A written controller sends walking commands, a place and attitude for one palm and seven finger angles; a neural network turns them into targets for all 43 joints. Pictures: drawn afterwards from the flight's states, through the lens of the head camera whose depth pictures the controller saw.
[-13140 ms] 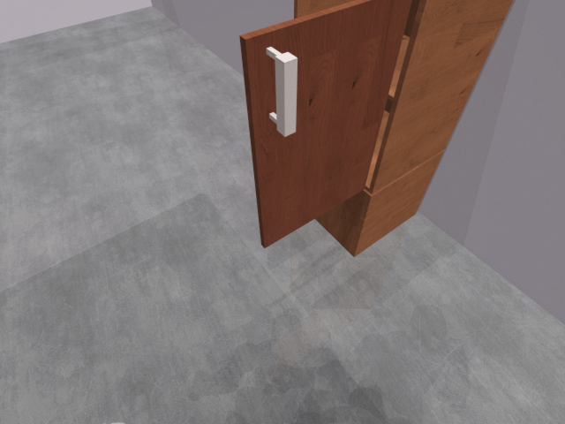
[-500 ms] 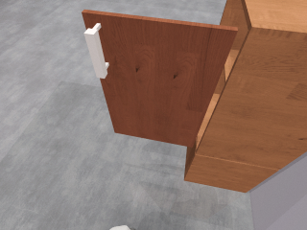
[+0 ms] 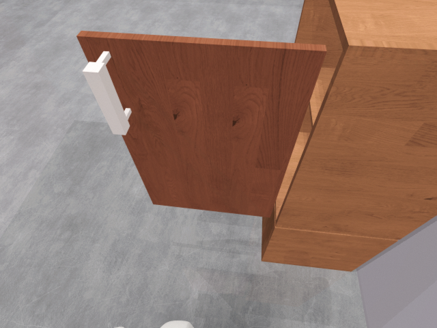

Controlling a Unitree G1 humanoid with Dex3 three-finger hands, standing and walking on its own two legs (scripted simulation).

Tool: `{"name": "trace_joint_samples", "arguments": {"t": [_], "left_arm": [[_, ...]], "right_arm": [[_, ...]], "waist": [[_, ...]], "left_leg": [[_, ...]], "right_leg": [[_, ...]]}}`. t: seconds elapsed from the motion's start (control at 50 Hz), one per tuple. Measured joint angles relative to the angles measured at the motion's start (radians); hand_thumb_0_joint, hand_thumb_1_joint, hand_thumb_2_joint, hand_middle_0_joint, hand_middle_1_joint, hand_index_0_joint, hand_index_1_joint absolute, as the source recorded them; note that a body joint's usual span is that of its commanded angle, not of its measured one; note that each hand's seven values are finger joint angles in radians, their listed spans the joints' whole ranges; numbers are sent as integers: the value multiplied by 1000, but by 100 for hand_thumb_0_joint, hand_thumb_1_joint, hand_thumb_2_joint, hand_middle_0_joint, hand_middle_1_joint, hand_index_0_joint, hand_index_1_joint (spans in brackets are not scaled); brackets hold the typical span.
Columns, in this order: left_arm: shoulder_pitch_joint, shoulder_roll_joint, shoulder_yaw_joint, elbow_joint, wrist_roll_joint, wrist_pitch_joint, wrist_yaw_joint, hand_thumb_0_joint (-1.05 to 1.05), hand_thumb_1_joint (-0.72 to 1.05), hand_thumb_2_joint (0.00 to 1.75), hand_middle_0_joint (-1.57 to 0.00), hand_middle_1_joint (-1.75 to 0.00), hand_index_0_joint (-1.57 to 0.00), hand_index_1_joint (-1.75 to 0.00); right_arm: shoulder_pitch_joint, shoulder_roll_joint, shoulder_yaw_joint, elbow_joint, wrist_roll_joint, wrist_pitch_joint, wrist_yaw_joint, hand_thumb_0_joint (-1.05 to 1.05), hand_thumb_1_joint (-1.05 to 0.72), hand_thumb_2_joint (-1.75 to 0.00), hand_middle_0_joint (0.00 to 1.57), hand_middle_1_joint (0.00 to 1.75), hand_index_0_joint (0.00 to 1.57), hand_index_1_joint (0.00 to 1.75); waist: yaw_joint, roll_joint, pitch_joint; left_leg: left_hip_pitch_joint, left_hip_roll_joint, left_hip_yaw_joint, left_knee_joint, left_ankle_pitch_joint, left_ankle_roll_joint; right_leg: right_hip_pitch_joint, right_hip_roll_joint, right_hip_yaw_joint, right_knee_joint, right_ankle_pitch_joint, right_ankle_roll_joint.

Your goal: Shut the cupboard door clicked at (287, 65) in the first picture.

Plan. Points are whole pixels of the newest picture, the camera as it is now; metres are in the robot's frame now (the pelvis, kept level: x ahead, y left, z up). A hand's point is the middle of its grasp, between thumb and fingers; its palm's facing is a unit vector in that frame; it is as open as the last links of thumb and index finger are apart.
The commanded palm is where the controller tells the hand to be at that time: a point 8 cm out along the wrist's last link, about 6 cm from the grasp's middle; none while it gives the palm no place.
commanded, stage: come to a stop and stand still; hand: left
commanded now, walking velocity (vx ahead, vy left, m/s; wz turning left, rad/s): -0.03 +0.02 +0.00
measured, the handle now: (113, 94) +0.48 +0.23 +0.15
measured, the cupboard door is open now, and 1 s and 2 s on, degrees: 89 89 89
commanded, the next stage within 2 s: look again from close up in 0.52 s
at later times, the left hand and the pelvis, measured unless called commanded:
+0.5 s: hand out of the picture +0.02 +0.25 -0.16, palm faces -0.03 -0.96 -0.26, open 7.4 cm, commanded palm none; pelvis -0.02 +0.06 +0.00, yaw -2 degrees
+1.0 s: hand out of the picture +0.00 +0.22 -0.17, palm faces -0.03 -0.98 -0.20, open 7.4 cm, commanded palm none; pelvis -0.02 +0.04 +0.00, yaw -2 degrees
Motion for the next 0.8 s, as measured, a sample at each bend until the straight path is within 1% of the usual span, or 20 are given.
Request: {"name": "trace_joint_samples", "arguments": {"t": [0.06,0.1,0.12,0.14,0.16,0.2,0.22,0.26,0.28,0.3,0.32,0.36,0.4,0.56,0.66,0.8], "left_arm": [[-2,3,-1,6,0,-5,0,0,91,90,-20,-30,-20,-29],[0,7,-2,18,-3,-7,-2,0,91,90,-20,-30,-20,-30],[6,6,-7,21,-5,-8,7,0,91,90,-20,-30,-20,-30],[17,2,-13,18,-6,-6,15,1,91,90,-20,-30,-20,-30],[24,2,-17,17,-7,-2,20,1,91,90,-20,-30,-20,-30],[37,4,-22,16,-6,8,24,1,91,90,-20,-30,-20,-30],[43,6,-25,14,-6,13,23,1,91,90,-20,-30,-20,-30],[53,11,-29,10,-6,24,18,1,91,90,-20,-30,-20,-30],[55,12,-31,9,-5,27,15,1,91,90,-20,-30,-20,-29],[57,12,-31,10,-6,28,12,1,91,90,-20,-30,-20,-29],[58,10,-32,11,-7,27,10,1,91,90,-20,-30,-20,-29],[69,7,-35,13,-7,23,5,1,91,90,-20,-30,-20,-29],[81,9,-38,15,-7,20,1,1,91,90,-20,-30,-20,-29],[106,16,-48,41,-7,13,-7,1,91,90,-20,-30,-20,-29],[110,10,-54,69,-9,9,-6,1,91,90,-20,-30,-20,-29],[105,-7,-61,103,-10,4,-5,1,91,90,-20,-30,-20,-29]], "right_arm": [[10,7,9,4,2,-8,2,0,-92,-90,20,30,20,30],[18,14,16,8,2,-19,3,0,-91,-90,20,30,20,30],[28,12,19,0,2,-26,6,0,-91,-90,20,30,20,30],[42,6,19,-15,1,-34,8,0,-91,-90,20,30,20,30],[53,7,19,-28,-2,-41,6,0,-91,-90,20,30,20,30],[76,12,27,-55,-9,-51,3,0,-91,-90,20,30,20,30],[89,15,32,-68,-11,-56,1,0,-91,-90,20,30,20,30],[109,24,46,-90,-13,-64,-3,0,-91,-90,20,30,20,30],[115,28,53,-97,-15,-67,-4,0,-91,-90,20,30,20,30],[119,29,54,-101,-15,-68,-8,0,-92,-90,20,30,20,30],[121,23,53,-101,-15,-67,-12,0,-93,-90,20,30,20,30],[122,10,56,-95,-14,-65,-10,0,-95,-90,20,30,20,30],[123,3,60,-89,-15,-66,-3,0,-95,-90,20,30,20,30],[143,-6,79,-42,-15,-83,10,0,-93,-90,20,30,20,30],[154,-2,86,-1,-12,-86,9,0,-92,-90,20,30,20,30],[154,8,89,43,-9,-90,5,0,-91,-90,20,30,20,30]], "waist": [[2,-18,1],[2,-27,-1],[0,-20,-7],[-6,-6,-16],[-10,-6,-22],[-7,-11,-29],[-6,-12,-32],[0,-10,-36],[2,-6,-35],[2,1,-33],[2,13,-32],[3,35,-36],[2,43,-42],[2,39,-47],[2,31,-42],[1,19,-35]], "left_leg": [[61,4,10,-156,22,-8],[120,11,19,-321,108,-8],[145,22,28,-391,183,-2],[162,32,32,-427,212,22],[163,29,37,-420,178,48],[167,14,52,-388,136,80],[175,6,58,-384,130,89],[194,-8,74,-391,134,99],[200,-14,81,-395,138,104],[205,-19,84,-397,141,108],[209,-21,86,-398,143,111],[216,-20,90,-411,150,116],[221,-22,96,-436,166,118],[233,-35,101,-518,222,124],[245,-36,97,-540,234,121],[261,-30,93,-553,238,114]], "right_leg": [[7,-4,5,-25,15,8],[5,-6,6,-17,12,18],[-6,-1,4,2,5,24],[-19,5,-1,30,-8,31],[-28,0,0,58,-24,39],[-30,-15,14,91,-28,46],[-26,-24,20,101,-16,40],[-21,-31,39,125,-77,29],[-19,-31,49,128,-85,25],[-15,-32,58,122,-63,25],[-8,-33,62,114,-47,38],[3,-32,66,89,-30,63],[7,-33,72,64,-13,72],[10,-40,78,0,34,76],[22,-41,74,-17,42,79],[37,-35,69,-30,45,76]]}}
